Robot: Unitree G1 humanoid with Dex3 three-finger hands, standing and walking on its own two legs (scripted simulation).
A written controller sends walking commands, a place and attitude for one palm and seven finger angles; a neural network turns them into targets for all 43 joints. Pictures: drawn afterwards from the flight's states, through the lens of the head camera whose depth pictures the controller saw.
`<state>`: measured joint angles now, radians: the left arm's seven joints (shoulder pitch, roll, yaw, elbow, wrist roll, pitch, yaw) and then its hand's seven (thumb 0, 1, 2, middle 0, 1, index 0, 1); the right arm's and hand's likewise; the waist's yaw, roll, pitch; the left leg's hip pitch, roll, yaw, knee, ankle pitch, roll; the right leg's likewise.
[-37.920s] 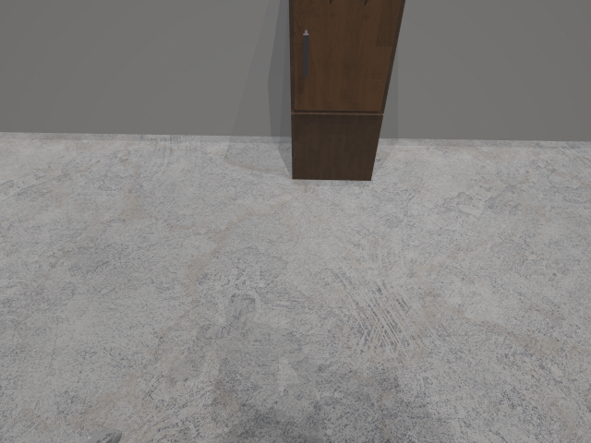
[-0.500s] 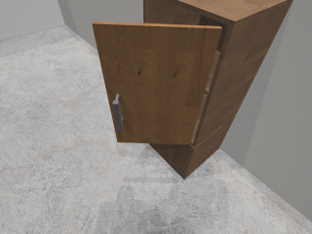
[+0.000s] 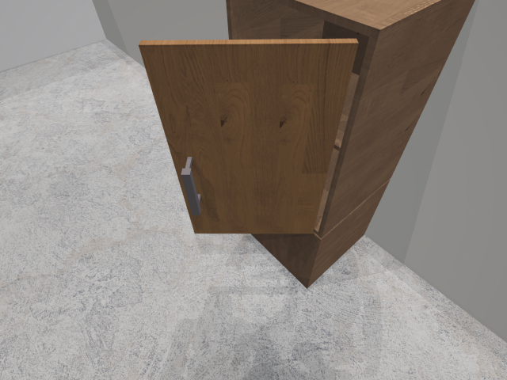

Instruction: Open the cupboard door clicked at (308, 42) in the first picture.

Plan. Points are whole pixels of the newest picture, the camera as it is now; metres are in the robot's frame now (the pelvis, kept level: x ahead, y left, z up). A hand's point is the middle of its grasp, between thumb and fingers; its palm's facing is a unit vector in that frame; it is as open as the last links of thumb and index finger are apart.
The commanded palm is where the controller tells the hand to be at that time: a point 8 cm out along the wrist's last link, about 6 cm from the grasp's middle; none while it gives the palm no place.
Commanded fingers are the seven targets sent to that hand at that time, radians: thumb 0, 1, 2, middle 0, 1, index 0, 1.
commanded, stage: come to a stop and stand still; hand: left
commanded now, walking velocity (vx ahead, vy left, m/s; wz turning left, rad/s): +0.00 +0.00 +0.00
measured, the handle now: (193, 187) +0.55 +0.19 -0.09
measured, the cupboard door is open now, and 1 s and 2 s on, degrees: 48 48 48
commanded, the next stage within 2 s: look again from close up in 0.72 s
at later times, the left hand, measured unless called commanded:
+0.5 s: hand out of the picture +0.05 +0.17 -0.17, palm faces +0.00 -0.97 -0.23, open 7.4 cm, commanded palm none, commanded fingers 0.00 0.90 0.90 -0.20 -0.30 -0.20 -0.30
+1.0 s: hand out of the picture +0.05 +0.16 -0.17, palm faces +0.02 -0.98 -0.22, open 7.4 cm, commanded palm none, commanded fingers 0.00 0.90 0.90 -0.20 -0.30 -0.20 -0.30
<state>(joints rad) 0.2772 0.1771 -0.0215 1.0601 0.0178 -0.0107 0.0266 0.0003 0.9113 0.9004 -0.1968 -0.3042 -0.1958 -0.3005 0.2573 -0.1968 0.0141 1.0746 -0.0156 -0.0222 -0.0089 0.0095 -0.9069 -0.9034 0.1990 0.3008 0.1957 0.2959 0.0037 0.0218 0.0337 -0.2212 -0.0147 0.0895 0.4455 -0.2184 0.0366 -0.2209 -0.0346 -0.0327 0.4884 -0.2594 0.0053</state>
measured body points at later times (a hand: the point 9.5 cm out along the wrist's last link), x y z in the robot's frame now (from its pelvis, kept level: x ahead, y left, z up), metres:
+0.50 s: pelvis +0.03 -0.02 +0.00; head +0.04 -0.02 +0.45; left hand +0.06 +0.22 -0.15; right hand +0.07 -0.25 -0.16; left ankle +0.01 +0.10 -0.74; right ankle +0.00 -0.12 -0.74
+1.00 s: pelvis +0.04 -0.03 +0.00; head +0.05 -0.03 +0.45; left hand +0.05 +0.21 -0.15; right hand +0.07 -0.26 -0.15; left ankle +0.01 +0.10 -0.74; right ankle +0.00 -0.12 -0.74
